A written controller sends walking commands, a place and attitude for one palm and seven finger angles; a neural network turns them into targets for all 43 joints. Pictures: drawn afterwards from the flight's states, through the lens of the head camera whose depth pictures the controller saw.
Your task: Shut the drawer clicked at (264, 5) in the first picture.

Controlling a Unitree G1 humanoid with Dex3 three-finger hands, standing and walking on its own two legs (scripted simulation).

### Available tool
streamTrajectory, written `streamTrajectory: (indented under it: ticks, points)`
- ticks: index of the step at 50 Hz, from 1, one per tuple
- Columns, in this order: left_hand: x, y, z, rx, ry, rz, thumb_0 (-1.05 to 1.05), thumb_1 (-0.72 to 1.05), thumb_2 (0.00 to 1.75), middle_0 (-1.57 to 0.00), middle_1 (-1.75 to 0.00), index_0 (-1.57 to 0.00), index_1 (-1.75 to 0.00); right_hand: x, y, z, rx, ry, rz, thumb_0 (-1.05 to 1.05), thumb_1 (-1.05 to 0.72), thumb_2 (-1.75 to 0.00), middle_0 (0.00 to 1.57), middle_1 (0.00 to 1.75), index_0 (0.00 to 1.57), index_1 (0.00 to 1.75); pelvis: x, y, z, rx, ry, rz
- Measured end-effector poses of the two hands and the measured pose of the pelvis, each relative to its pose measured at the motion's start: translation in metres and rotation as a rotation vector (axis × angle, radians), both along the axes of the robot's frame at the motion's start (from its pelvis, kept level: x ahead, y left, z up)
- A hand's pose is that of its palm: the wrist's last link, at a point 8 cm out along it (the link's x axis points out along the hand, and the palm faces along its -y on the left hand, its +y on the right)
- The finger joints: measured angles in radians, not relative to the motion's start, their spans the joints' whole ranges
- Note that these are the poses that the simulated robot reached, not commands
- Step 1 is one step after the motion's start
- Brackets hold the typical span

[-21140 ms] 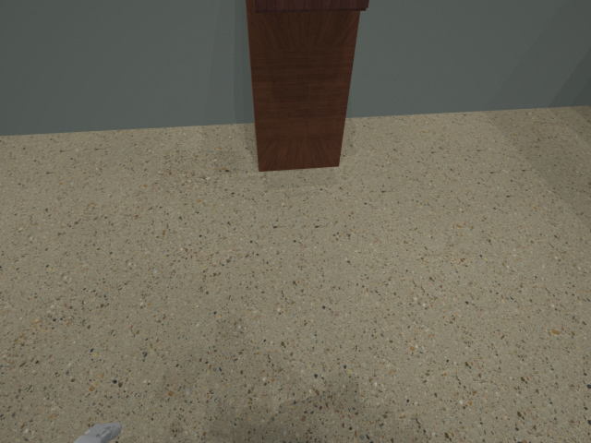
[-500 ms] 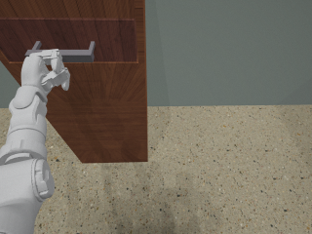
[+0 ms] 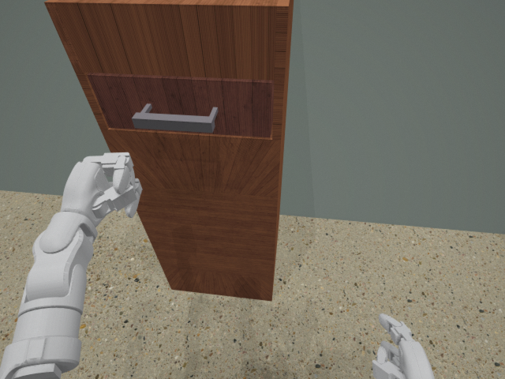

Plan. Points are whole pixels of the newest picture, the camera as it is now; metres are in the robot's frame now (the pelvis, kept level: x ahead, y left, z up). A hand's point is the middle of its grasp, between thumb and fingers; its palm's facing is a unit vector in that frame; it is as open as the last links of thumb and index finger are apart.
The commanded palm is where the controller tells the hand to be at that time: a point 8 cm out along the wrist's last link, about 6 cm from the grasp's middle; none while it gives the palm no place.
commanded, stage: draw the hand back to the body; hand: left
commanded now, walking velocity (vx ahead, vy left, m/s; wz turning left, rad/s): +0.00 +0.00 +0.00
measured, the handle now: (177, 116) +0.58 +0.21 +0.13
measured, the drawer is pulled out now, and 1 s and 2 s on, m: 0.00 0.00 0.00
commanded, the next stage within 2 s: step back with the hand held close in 0.84 s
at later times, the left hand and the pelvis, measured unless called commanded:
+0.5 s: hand (87, 258) +0.22 +0.22 +0.16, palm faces +0.35 -0.88 -0.31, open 3.3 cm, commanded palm +0.16 +0.27 +0.18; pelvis -0.01 -0.01 +0.01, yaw -1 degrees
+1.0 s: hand (57, 289) +0.17 +0.23 +0.17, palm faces +0.43 -0.83 -0.37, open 3.3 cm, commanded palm +0.12 +0.27 +0.18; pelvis -0.01 -0.01 +0.01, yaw +0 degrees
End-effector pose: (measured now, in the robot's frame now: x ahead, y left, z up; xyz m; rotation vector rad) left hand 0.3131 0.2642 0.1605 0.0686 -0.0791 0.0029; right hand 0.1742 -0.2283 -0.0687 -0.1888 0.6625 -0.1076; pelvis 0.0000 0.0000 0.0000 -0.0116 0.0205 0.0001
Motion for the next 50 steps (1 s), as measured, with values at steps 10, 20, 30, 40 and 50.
streamTrajectory:
  ticks: [10, 20, 30, 40, 50]
  points:
    - [-0.067, 0.002, -0.011, 0.144, -0.029, 0.276, 0.02, 0.90, 0.90, -1.40, -1.60, -1.40, -1.60, -0.014, 0.010, 0.001, -0.002, 0.022, 0.032, 0.01, -0.90, -0.90, 0.20, 0.30, 0.21, 0.30, -0.014, -0.002, 0.008, 0.008, -0.062, -0.012]
    - [-0.112, 0.001, 0.021, 0.245, -0.153, 0.339, 0.02, 0.90, 0.90, -1.40, -1.60, -1.40, -1.60, -0.033, 0.005, -0.011, 0.006, 0.072, 0.024, 0.01, -0.90, -0.90, 0.20, 0.30, 0.21, 0.30, -0.015, -0.003, 0.011, 0.008, -0.103, -0.014]
    - [-0.164, 0.001, 0.014, 0.315, -0.091, 0.363, 0.02, 0.89, 0.90, -1.40, -1.60, -1.40, -1.60, -0.025, -0.003, -0.004, -0.003, 0.031, 0.016, 0.01, -0.90, -0.90, 0.20, 0.30, 0.21, 0.30, -0.012, -0.007, 0.011, 0.002, -0.111, -0.018]
    - [-0.198, 0.007, 0.024, 0.360, -0.106, 0.442, 0.02, 0.89, 0.90, -1.40, -1.60, -1.40, -1.60, -0.001, 0.006, 0.006, -0.014, -0.044, 0.067, 0.01, -0.90, -0.90, 0.20, 0.30, 0.20, 0.30, -0.013, -0.008, 0.011, -0.003, -0.116, 0.001]
    - [-0.182, 0.006, 0.023, 0.344, -0.116, 0.420, 0.02, 0.89, 0.90, -1.40, -1.60, -1.40, -1.60, 0.000, 0.016, 0.006, 0.000, -0.040, 0.079, 0.01, -0.90, -0.90, 0.20, 0.30, 0.21, 0.30, -0.009, -0.006, 0.011, -0.002, -0.106, -0.005]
